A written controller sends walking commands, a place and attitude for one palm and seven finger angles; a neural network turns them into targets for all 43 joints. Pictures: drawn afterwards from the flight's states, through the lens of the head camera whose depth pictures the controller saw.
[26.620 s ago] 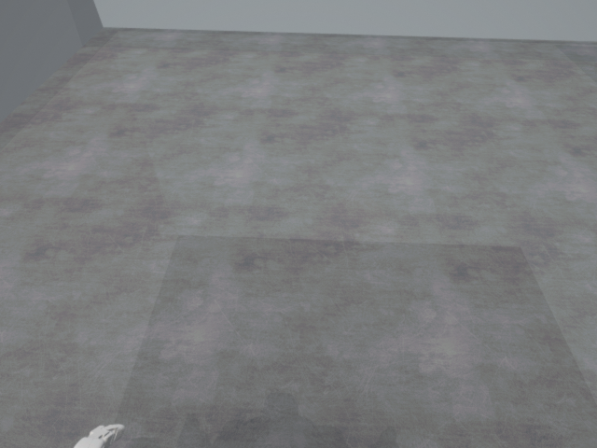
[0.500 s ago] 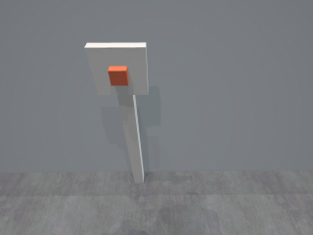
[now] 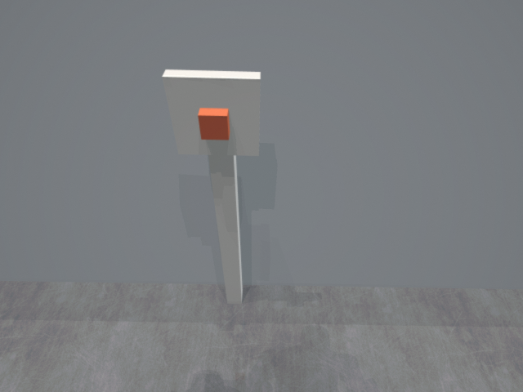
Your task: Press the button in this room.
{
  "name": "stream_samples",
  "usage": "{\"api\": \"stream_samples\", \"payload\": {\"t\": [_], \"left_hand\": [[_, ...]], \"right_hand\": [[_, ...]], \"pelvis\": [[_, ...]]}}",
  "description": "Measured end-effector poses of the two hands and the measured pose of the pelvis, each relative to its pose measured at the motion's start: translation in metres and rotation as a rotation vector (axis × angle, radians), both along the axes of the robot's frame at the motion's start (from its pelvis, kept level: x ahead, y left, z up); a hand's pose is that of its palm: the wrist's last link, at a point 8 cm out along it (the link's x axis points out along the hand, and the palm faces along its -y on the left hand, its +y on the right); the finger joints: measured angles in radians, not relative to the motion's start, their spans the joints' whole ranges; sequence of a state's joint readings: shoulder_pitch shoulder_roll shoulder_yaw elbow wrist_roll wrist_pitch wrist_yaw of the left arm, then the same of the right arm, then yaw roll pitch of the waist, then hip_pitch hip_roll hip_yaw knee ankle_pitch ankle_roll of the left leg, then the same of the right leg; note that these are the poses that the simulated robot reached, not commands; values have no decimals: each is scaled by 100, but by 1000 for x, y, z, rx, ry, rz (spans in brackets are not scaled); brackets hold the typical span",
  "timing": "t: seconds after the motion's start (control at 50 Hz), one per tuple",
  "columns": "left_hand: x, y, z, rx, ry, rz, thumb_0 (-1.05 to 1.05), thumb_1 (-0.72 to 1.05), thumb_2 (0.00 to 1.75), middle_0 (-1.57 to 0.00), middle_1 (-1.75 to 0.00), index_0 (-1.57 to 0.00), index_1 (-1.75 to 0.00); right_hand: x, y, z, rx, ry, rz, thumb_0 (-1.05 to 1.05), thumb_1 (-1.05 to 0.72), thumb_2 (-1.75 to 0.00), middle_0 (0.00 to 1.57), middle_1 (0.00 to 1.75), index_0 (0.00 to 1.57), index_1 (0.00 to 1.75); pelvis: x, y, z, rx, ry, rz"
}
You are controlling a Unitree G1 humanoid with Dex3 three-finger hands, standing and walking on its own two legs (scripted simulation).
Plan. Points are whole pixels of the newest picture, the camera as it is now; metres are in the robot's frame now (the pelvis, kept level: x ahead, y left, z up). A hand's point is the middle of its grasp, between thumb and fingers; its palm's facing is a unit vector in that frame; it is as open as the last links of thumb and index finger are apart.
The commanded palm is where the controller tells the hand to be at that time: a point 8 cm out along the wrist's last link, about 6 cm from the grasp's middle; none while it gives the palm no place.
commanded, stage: shuffle to correct the standing spot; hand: left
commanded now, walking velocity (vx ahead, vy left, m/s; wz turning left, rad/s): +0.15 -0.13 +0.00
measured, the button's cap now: (214, 123) +0.58 +0.13 +0.12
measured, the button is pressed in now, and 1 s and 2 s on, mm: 0 0 0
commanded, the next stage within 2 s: come to a stop and stand still in 1.02 s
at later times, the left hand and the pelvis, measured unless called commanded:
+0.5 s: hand out of the picture -0.01 +0.12 -0.18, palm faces +0.09 -0.99 -0.14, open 7.3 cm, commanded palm none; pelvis +0.06 -0.03 -0.01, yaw +2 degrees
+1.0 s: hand out of the picture +0.16 +0.15 -0.18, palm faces +0.03 -0.99 -0.16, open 7.3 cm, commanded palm none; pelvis +0.12 -0.03 +0.00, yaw +0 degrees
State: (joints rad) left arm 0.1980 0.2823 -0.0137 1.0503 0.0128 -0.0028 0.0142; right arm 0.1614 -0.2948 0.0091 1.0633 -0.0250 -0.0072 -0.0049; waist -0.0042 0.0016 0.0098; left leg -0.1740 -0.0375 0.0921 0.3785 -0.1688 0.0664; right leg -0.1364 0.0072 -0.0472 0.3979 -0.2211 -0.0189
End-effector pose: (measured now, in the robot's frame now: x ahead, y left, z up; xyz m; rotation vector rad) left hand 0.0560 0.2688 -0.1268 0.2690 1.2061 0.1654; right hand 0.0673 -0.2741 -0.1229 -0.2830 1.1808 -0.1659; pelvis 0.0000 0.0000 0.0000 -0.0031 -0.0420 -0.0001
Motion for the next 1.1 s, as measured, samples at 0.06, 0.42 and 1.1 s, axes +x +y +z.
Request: {"api": "stream_samples", "payload": {"t": [0.06,0.42,1.1], "left_hand": [[-19,-8,-8,-25,60,13,0,91,90,-19,-30,-20,-30],[-70,-91,-27,-148,281,127,0,91,90,-20,-30,-20,-30],[123,-92,-19,-115,81,30,0,92,90,-19,-30,-20,-30]], "right_hand": [[-13,9,-6,20,45,-15,0,-91,-90,20,30,20,30],[-59,16,-30,95,302,-123,0,-91,-90,20,30,20,30],[14,-9,-13,81,233,-211,0,-92,-90,20,30,20,30]], "pelvis": [[3,1,-1,2,3,-2],[49,-30,-10,-8,42,13],[122,-60,0,-18,35,-2]]}}
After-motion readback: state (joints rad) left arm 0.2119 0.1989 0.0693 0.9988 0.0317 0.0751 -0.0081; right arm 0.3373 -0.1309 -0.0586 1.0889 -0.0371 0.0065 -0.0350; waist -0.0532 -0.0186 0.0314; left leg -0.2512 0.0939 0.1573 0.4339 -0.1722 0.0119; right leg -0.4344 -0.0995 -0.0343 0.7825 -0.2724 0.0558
